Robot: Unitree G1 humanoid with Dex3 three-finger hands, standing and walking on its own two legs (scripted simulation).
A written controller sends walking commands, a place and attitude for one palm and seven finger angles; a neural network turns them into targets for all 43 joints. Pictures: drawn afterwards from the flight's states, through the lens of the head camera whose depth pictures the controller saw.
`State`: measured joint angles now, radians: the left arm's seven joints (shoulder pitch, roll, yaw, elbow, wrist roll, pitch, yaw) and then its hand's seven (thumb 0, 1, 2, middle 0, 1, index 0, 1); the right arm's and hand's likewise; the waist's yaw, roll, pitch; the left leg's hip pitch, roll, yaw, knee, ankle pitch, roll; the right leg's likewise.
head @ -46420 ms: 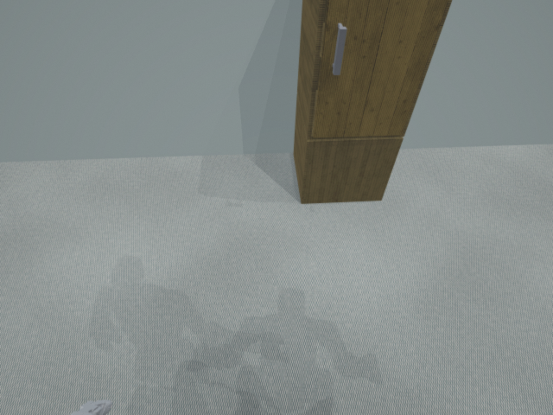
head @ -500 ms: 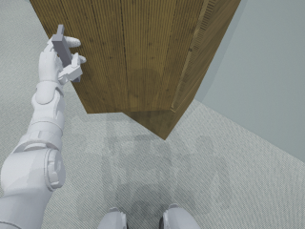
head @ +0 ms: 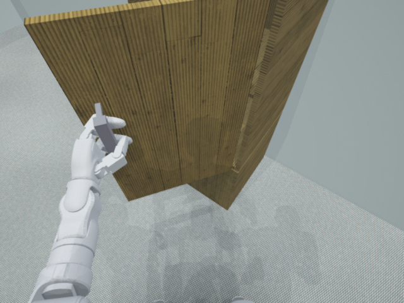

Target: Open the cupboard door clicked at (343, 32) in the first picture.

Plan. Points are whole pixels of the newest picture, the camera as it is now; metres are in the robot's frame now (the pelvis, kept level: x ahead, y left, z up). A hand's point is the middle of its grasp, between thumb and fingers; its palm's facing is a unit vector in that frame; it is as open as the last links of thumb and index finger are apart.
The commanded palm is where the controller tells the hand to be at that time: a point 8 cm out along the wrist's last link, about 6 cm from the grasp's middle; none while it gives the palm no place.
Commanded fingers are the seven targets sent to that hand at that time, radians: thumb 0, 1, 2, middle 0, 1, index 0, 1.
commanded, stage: pull the door open along its arc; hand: left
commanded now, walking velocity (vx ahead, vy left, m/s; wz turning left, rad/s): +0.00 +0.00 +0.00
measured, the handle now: (110, 137) +0.44 +0.18 +0.06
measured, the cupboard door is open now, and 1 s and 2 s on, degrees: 55 83 81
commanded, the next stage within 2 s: open thumb and fingers to let go in 0.92 s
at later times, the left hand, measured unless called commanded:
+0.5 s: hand (149, 183) +0.33 +0.09 +0.07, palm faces +0.48 -0.87 -0.01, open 5.8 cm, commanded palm +0.28 +0.13 +0.06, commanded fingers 0.00 0.90 0.90 -0.40 -1.35 -0.40 -1.35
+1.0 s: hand (176, 212) +0.27 +0.04 +0.07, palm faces +0.35 -0.94 -0.01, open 6.0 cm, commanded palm +0.23 +0.09 +0.06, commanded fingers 0.00 0.90 0.90 -0.40 -1.35 -0.40 -1.35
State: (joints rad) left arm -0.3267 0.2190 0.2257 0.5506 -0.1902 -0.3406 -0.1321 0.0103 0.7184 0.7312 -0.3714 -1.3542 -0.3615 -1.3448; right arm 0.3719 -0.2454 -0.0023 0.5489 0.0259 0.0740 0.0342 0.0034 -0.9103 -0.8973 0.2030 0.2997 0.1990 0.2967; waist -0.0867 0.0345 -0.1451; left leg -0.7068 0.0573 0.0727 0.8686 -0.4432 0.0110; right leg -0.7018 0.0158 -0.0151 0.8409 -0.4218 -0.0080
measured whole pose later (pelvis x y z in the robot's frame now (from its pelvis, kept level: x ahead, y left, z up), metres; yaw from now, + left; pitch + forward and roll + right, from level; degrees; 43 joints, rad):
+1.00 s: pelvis -0.01 -0.03 +0.00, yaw +4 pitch +8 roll +0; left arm 0.13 -0.08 -0.29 0.11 0.09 -0.24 0.57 0.01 0.68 0.74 -0.36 -1.35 -0.37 -1.34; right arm 0.20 -0.19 0.00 0.57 -0.07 0.00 0.02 0.01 -0.91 -0.90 0.20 0.30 0.20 0.30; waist -0.02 0.04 -0.11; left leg -0.58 0.04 0.00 0.85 -0.42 -0.03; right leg -0.56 0.00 -0.08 0.87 -0.46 -0.05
